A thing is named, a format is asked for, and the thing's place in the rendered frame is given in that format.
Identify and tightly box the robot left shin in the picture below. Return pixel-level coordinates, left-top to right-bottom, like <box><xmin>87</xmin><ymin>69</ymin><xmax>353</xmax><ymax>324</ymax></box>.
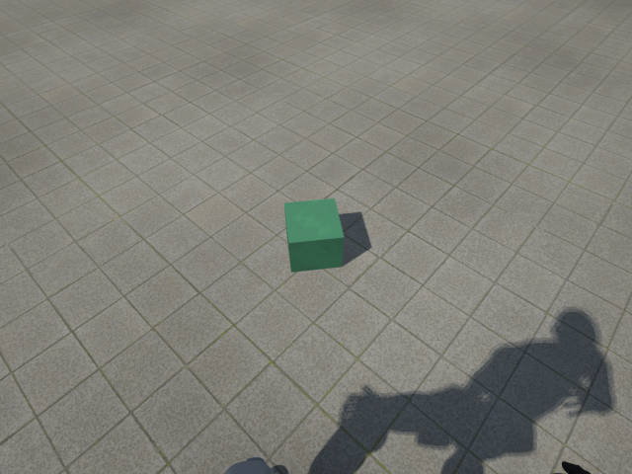
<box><xmin>246</xmin><ymin>457</ymin><xmax>268</xmax><ymax>465</ymax></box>

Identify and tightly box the carton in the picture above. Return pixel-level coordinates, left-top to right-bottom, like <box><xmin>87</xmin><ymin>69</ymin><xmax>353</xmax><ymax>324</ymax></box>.
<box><xmin>284</xmin><ymin>198</ymin><xmax>345</xmax><ymax>273</ymax></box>

